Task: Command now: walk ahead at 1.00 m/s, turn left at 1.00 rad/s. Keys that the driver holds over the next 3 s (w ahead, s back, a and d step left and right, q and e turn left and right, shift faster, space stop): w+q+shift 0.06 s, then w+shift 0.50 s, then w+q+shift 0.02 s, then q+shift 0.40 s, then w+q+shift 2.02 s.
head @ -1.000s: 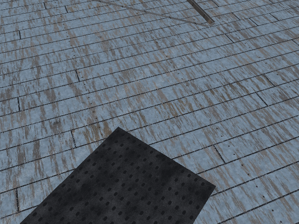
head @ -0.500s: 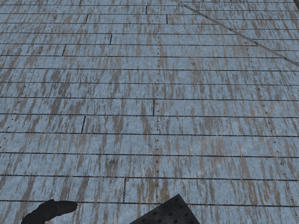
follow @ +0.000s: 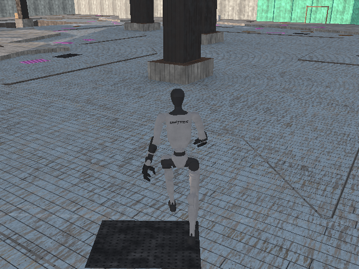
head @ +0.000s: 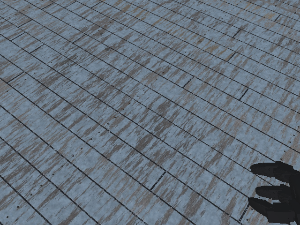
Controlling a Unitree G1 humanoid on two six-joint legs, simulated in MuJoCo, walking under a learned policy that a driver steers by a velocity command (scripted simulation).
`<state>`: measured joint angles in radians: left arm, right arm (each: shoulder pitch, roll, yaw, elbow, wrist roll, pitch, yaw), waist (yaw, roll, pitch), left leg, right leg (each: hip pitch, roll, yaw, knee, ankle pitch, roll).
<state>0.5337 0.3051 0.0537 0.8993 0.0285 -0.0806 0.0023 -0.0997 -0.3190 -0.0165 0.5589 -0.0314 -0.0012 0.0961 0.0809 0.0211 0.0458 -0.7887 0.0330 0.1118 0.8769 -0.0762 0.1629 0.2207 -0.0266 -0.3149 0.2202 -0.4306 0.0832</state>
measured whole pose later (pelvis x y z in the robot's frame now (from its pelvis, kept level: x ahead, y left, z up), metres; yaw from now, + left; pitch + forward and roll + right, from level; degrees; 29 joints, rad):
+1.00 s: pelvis +0.87 +0.16 +0.00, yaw +33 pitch +0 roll -1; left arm 0.11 0.29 0.03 0.71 -0.01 -0.06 0.02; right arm 0.18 -0.31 -0.08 0.68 0.00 -0.03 0.03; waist -0.02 -0.03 0.11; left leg -0.51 -0.15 -0.03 0.59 -0.08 0.14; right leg -0.34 0.06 0.03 1.35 -0.53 0.04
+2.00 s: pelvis +1.24 +0.65 +0.01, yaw +89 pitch +1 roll +2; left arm 0.20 0.25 0.00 0.63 0.07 -0.05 -0.01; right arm 0.38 -0.33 -0.06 0.79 -0.02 -0.02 -0.01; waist 0.01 0.01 0.04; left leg -0.15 -0.25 -0.06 0.46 -0.31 0.20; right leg -0.62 -0.15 0.09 1.20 -0.42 0.07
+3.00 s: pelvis +0.99 +1.50 +0.01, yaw +146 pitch +3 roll +0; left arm -0.04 0.28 -0.02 0.54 0.03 -0.04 -0.02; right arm 0.47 -0.34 -0.08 0.83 0.00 -0.07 0.01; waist -0.14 0.00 0.04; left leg 0.11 -0.18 -0.31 0.33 -0.42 0.17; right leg -0.65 -0.08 0.07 0.59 -0.02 0.04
